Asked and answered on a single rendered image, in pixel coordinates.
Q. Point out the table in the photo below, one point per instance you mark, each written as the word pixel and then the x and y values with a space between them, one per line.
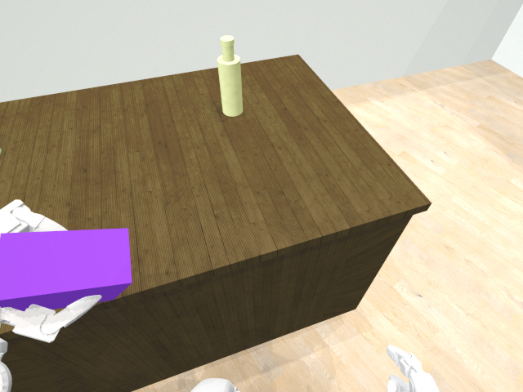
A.
pixel 241 229

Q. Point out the sponge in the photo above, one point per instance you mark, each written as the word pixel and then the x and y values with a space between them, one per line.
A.
pixel 53 269

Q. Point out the robot left hand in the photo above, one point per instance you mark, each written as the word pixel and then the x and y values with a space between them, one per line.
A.
pixel 37 322

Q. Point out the robot right hand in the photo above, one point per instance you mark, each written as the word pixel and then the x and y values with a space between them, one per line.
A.
pixel 419 381

